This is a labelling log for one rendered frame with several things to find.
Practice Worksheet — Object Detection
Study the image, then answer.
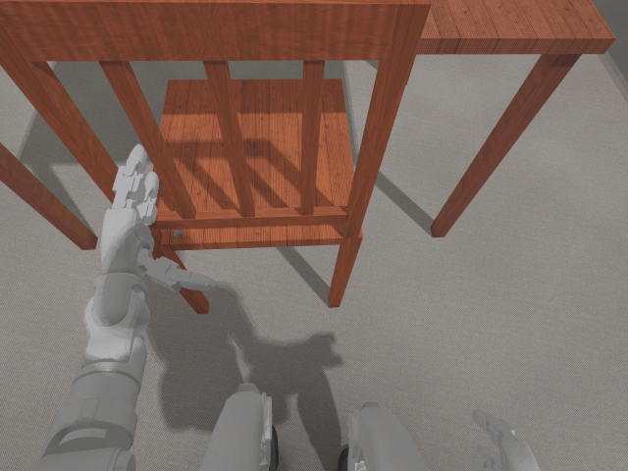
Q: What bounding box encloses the left robot hand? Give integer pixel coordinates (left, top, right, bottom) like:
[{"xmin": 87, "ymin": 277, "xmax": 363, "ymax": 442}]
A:
[{"xmin": 100, "ymin": 144, "xmax": 219, "ymax": 292}]

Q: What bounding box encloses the left robot forearm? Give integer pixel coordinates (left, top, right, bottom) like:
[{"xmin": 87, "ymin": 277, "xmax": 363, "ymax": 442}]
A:
[{"xmin": 29, "ymin": 273, "xmax": 150, "ymax": 471}]

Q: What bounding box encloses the chair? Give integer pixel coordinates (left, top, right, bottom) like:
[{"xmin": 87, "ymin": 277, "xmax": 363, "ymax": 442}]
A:
[{"xmin": 0, "ymin": 0, "xmax": 431, "ymax": 314}]

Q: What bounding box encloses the table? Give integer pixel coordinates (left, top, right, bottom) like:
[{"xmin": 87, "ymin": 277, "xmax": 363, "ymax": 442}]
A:
[{"xmin": 0, "ymin": 0, "xmax": 616, "ymax": 250}]

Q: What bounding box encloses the left robot shin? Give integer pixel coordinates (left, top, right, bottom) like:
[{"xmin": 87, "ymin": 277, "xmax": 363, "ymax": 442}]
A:
[{"xmin": 227, "ymin": 384, "xmax": 271, "ymax": 471}]

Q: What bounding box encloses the right robot hand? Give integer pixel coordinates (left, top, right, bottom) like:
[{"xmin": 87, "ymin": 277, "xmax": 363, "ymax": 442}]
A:
[{"xmin": 468, "ymin": 409, "xmax": 541, "ymax": 471}]

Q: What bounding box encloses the left robot thigh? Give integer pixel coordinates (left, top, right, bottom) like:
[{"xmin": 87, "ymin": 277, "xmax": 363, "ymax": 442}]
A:
[{"xmin": 198, "ymin": 391, "xmax": 272, "ymax": 471}]

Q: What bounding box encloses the robot left upper arm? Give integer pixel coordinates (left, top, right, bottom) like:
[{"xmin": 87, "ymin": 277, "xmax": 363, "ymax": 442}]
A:
[{"xmin": 33, "ymin": 446, "xmax": 136, "ymax": 471}]

